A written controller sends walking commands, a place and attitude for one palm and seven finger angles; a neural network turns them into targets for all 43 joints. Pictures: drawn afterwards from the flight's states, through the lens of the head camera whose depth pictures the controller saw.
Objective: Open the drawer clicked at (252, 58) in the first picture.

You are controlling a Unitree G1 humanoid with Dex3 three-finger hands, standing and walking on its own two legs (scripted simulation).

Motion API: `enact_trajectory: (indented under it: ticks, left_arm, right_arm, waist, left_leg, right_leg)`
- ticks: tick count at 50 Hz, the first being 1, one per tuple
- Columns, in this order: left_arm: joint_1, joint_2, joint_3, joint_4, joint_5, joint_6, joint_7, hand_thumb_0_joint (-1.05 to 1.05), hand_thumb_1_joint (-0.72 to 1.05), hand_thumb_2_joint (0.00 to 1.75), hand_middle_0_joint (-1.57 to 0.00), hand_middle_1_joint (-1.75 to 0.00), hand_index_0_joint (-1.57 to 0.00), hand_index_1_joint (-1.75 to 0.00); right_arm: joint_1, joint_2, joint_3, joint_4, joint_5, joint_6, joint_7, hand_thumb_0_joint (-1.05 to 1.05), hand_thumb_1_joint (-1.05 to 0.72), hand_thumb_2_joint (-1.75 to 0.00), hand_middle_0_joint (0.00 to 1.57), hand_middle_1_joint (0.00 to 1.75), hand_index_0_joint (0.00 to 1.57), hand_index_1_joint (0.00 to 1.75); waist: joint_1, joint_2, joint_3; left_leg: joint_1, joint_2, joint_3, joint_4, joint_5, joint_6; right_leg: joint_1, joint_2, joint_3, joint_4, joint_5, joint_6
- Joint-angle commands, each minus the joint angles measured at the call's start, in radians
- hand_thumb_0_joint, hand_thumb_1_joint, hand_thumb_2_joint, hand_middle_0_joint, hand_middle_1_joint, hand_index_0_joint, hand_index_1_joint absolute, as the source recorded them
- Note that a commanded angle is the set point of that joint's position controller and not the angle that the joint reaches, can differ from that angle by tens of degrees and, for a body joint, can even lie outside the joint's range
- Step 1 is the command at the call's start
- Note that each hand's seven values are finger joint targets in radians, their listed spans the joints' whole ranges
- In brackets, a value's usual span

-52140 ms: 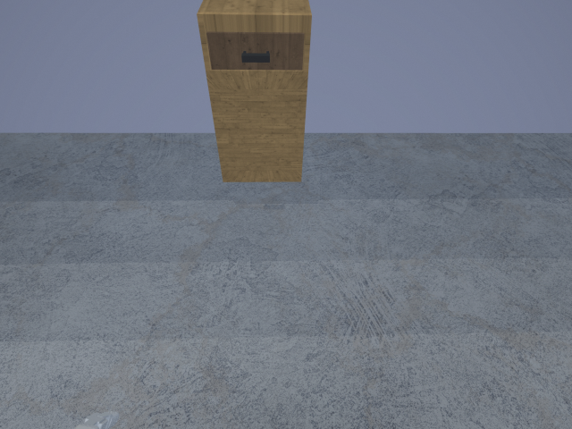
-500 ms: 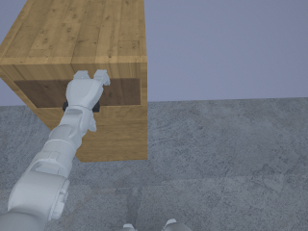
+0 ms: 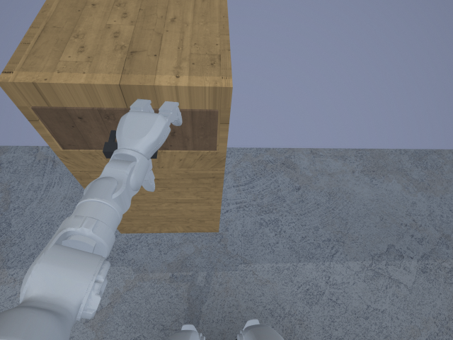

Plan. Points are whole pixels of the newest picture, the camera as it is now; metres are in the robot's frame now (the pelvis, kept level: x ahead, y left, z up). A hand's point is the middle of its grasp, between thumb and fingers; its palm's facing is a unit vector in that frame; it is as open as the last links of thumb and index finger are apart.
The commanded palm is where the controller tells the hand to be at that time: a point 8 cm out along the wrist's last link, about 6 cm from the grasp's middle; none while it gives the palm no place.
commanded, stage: move the hooked fingers above the handle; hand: left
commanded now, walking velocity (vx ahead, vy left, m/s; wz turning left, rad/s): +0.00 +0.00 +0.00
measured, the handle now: (132, 142) +0.52 +0.18 -0.03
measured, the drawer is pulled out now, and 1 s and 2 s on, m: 0.00 0.00 0.00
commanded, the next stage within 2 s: none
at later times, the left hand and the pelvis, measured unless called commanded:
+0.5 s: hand (120, 151) +0.46 +0.18 +0.03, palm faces -0.17 +0.02 -0.99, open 13.6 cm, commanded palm +0.45 +0.18 +0.08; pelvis -0.01 -0.02 +0.02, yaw -1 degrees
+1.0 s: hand (133, 140) +0.47 +0.16 +0.04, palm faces -0.11 -0.01 -0.99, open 13.6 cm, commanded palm +0.45 +0.18 +0.08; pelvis +0.00 -0.02 +0.02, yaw -1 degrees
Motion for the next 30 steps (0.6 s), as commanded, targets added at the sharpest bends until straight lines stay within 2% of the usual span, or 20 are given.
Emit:
enact_trajectory:
  ticks: [1, 2, 3, 4, 5, 6, 8, 9, 11, 14, 15, 17, 20, 21, 23, 25, 27, 28, 29, 30]
  left_arm:
    - [-0.532, 0.370, 0.227, -0.135, 0.025, 0.201, 0.252, 0.00, -0.50, 0.30, -0.30, -1.20, -0.30, -1.20]
    - [-0.517, 0.354, 0.207, -0.089, 0.030, 0.268, 0.269, 0.00, -0.50, 0.30, -0.30, -1.20, -0.30, -1.20]
    - [-0.541, 0.382, 0.219, -0.086, 0.026, 0.315, 0.277, 0.00, -0.50, 0.30, -0.30, -1.20, -0.30, -1.20]
    - [-0.592, 0.447, 0.233, -0.118, 0.035, 0.352, 0.284, 0.00, -0.50, 0.30, -0.30, -1.20, -0.30, -1.20]
    - [-0.609, 0.443, 0.214, -0.112, 0.029, 0.398, 0.281, 0.00, -0.50, 0.30, -0.30, -1.20, -0.30, -1.20]
    - [-0.602, 0.411, 0.187, -0.081, 0.010, 0.444, 0.258, 0.00, -0.50, 0.30, -0.30, -1.20, -0.30, -1.20]
    - [-0.608, 0.457, 0.199, -0.078, -0.036, 0.478, 0.209, 0.00, -0.50, 0.30, -0.30, -1.20, -0.30, -1.20]
    - [-0.586, 0.477, 0.204, -0.051, -0.061, 0.499, 0.178, 0.00, -0.50, 0.30, -0.30, -1.20, -0.30, -1.20]
    - [-0.525, 0.451, 0.170, 0.016, -0.111, 0.512, 0.094, 0.00, -0.50, 0.30, -0.30, -1.20, -0.30, -1.20]
    - [-0.433, 0.404, 0.121, 0.090, -0.120, 0.451, -0.030, 0.00, -0.50, 0.30, -0.30, -1.20, -0.30, -1.20]
    - [-0.415, 0.405, 0.118, 0.066, -0.121, 0.410, -0.058, 0.00, -0.50, 0.30, -0.30, -1.20, -0.30, -1.20]
    - [-0.341, 0.375, 0.092, 0.059, -0.095, 0.328, -0.104, 0.00, -0.50, 0.30, -0.30, -1.20, -0.30, -1.20]
    - [-0.294, 0.284, 0.028, 0.005, -0.041, 0.192, -0.133, 0.00, -0.50, 0.30, -0.30, -1.20, -0.30, -1.20]
    - [-0.272, 0.259, 0.017, -0.022, -0.037, 0.156, -0.132, 0.00, -0.50, 0.30, -0.30, -1.20, -0.30, -1.20]
    - [-0.299, 0.210, -0.001, -0.083, -0.057, 0.092, -0.124, 0.00, -0.50, 0.30, -0.30, -1.20, -0.30, -1.20]
    - [-0.366, 0.209, 0.005, -0.164, -0.080, 0.047, -0.100, 0.00, -0.50, 0.30, -0.30, -1.20, -0.30, -1.20]
    - [-0.471, 0.291, 0.074, -0.260, -0.074, 0.006, -0.051, 0.00, -0.50, 0.30, -0.30, -1.20, -0.30, -1.20]
    - [-0.544, 0.279, 0.057, -0.315, -0.072, -0.010, -0.022, 0.00, -0.50, 0.30, -0.30, -1.20, -0.30, -1.20]
    - [-0.597, 0.319, 0.092, -0.374, -0.056, -0.025, 0.016, 0.00, -0.50, 0.30, -0.30, -1.20, -0.30, -1.20]
    - [-0.600, 0.325, 0.105, -0.388, -0.038, -0.029, 0.053, 0.00, -0.50, 0.30, -0.30, -1.20, -0.30, -1.20]
  right_arm:
    - [0.058, -0.122, -0.029, -0.069, -0.018, 0.017, 0.021, 0.00, -0.90, -0.90, 0.20, 0.30, 0.20, 0.30]
    - [0.056, -0.124, -0.027, -0.070, -0.015, 0.029, 0.027, 0.00, -0.90, -0.90, 0.20, 0.30, 0.20, 0.30]
    - [0.045, -0.129, -0.024, -0.073, -0.010, 0.041, 0.027, 0.00, -0.90, -0.90, 0.20, 0.30, 0.20, 0.30]
    - [0.045, -0.139, -0.020, -0.073, -0.004, 0.054, 0.022, 0.00, -0.90, -0.90, 0.20, 0.30, 0.20, 0.30]
    - [0.032, -0.131, -0.013, -0.077, 0.005, 0.066, 0.018, 0.00, -0.90, -0.90, 0.20, 0.30, 0.20, 0.30]
    - [0.023, -0.125, -0.013, -0.077, 0.015, 0.070, 0.014, 0.00, -0.90, -0.90, 0.20, 0.30, 0.20, 0.30]
    - [0.006, -0.121, -0.001, -0.073, 0.032, 0.081, -0.006, 0.00, -0.90, -0.90, 0.20, 0.30, 0.20, 0.30]
    - [0.002, -0.120, 0.005, -0.069, 0.041, 0.087, -0.016, 0.00, -0.90, -0.90, 0.20, 0.30, 0.20, 0.30]
    - [-0.001, -0.112, 0.018, -0.076, 0.058, 0.090, -0.042, 0.00, -0.90, -0.90, 0.20, 0.30, 0.20, 0.30]
    - [0.019, -0.120, 0.026, -0.093, 0.072, 0.085, -0.069, 0.00, -0.90, -0.90, 0.20, 0.30, 0.20, 0.30]
    - [0.025, -0.123, 0.030, -0.105, 0.071, 0.079, -0.075, 0.00, -0.90, -0.90, 0.20, 0.30, 0.20, 0.30]
    - [0.030, -0.125, 0.031, -0.125, 0.069, 0.058, -0.083, 0.00, -0.90, -0.90, 0.20, 0.30, 0.20, 0.30]
    - [0.048, -0.121, 0.017, -0.145, 0.064, 0.024, -0.077, 0.00, -0.90, -0.90, 0.20, 0.30, 0.20, 0.30]
    - [0.054, -0.117, 0.010, -0.147, 0.061, 0.014, -0.071, 0.00, -0.90, -0.90, 0.20, 0.30, 0.20, 0.30]
    - [0.075, -0.107, -0.007, -0.141, 0.057, -0.002, -0.057, 0.00, -0.90, -0.90, 0.20, 0.30, 0.20, 0.30]
    - [0.093, -0.112, -0.022, -0.123, 0.052, -0.017, -0.047, 0.00, -0.90, -0.90, 0.20, 0.30, 0.20, 0.30]
    - [0.111, -0.120, -0.037, -0.097, 0.042, -0.025, -0.039, 0.00, -0.90, -0.90, 0.20, 0.30, 0.20, 0.30]
    - [0.111, -0.120, -0.043, -0.087, 0.033, -0.028, -0.034, 0.00, -0.90, -0.90, 0.20, 0.30, 0.20, 0.30]
    - [0.126, -0.127, -0.051, -0.069, 0.027, -0.034, -0.028, 0.00, -0.90, -0.90, 0.20, 0.30, 0.20, 0.30]
    - [0.127, -0.129, -0.058, -0.058, 0.020, -0.036, -0.023, 0.00, -0.90, -0.90, 0.20, 0.30, 0.20, 0.30]
  waist:
    - [0.056, 0.126, -0.467]
    - [0.055, 0.098, -0.479]
    - [0.048, 0.052, -0.502]
    - [0.047, 0.049, -0.548]
    - [0.048, 0.036, -0.573]
    - [0.041, 0.027, -0.589]
    - [0.043, -0.019, -0.590]
    - [0.045, -0.036, -0.578]
    - [0.033, -0.119, -0.456]
    - [0.015, -0.178, -0.281]
    - [0.020, -0.173, -0.257]
    - [0.023, -0.157, -0.189]
    - [0.022, -0.048, -0.149]
    - [0.027, -0.013, -0.172]
    - [0.012, -0.005, -0.214]
    - [-0.001, 0.010, -0.274]
    - [0.000, 0.056, -0.379]
    - [-0.014, 0.096, -0.422]
    - [-0.012, 0.128, -0.494]
    - [-0.006, 0.167, -0.532]
  left_leg:
    - [0.336, 0.059, -0.058, -0.057, 0.525, -0.098]
    - [0.323, 0.057, -0.041, -0.065, 0.524, -0.094]
    - [0.314, 0.055, -0.037, -0.072, 0.530, -0.090]
    - [0.330, 0.055, -0.029, -0.084, 0.530, -0.086]
    - [0.338, 0.052, -0.021, -0.106, 0.517, -0.081]
    - [0.345, 0.048, -0.008, -0.124, 0.496, -0.069]
    - [0.336, 0.045, 0.003, -0.169, 0.456, -0.052]
    - [0.322, 0.043, 0.011, -0.189, 0.423, -0.043]
    - [0.249, 0.038, 0.026, -0.235, 0.322, -0.025]
    - [0.214, 0.040, 0.034, -0.278, 0.226, -0.012]
    - [0.207, 0.041, 0.034, -0.286, 0.204, -0.011]
    - [0.195, 0.042, 0.034, -0.283, 0.176, -0.008]
    - [0.210, 0.044, 0.032, -0.252, 0.161, -0.013]
    - [0.231, 0.043, 0.032, -0.234, 0.171, -0.014]
    - [0.255, 0.044, 0.020, -0.203, 0.197, -0.016]
    - [0.275, 0.047, 0.008, -0.172, 0.209, -0.016]
    - [0.310, 0.048, -0.010, -0.139, 0.265, -0.018]
    - [0.337, 0.047, -0.019, -0.120, 0.294, -0.022]
    - [0.391, 0.049, -0.037, -0.105, 0.347, -0.028]
    - [0.433, 0.049, -0.044, -0.087, 0.408, -0.041]
  right_leg:
    - [0.063, -0.012, -0.028, -0.013, 0.249, -0.034]
    - [0.114, -0.011, -0.027, -0.023, 0.280, -0.028]
    - [0.159, -0.011, -0.027, -0.032, 0.308, -0.024]
    - [0.203, -0.015, -0.017, -0.043, 0.338, -0.017]
    - [0.263, -0.016, -0.014, -0.060, 0.355, -0.012]
    - [0.317, -0.020, -0.009, -0.087, 0.374, -0.005]
    - [0.421, -0.029, 0.009, -0.133, 0.394, 0.004]
    - [0.468, -0.034, 0.022, -0.156, 0.398, 0.011]
    - [0.539, -0.048, 0.046, -0.216, 0.369, 0.025]
    - [0.524, -0.058, 0.068, -0.278, 0.302, 0.031]
    - [0.520, -0.060, 0.074, -0.287, 0.279, 0.030]
    - [0.476, -0.062, 0.081, -0.297, 0.239, 0.022]
    - [0.363, -0.057, 0.082, -0.277, 0.185, 0.002]
    - [0.340, -0.053, 0.085, -0.268, 0.183, -0.004]
    - [0.314, -0.050, 0.083, -0.245, 0.200, -0.009]
    - [0.276, -0.049, 0.087, -0.218, 0.203, -0.005]
    - [0.253, -0.045, 0.084, -0.174, 0.237, -0.009]
    - [0.224, -0.044, 0.077, -0.153, 0.246, -0.011]
    - [0.194, -0.039, 0.067, -0.129, 0.267, -0.014]
    - [0.161, -0.033, 0.053, -0.106, 0.287, -0.019]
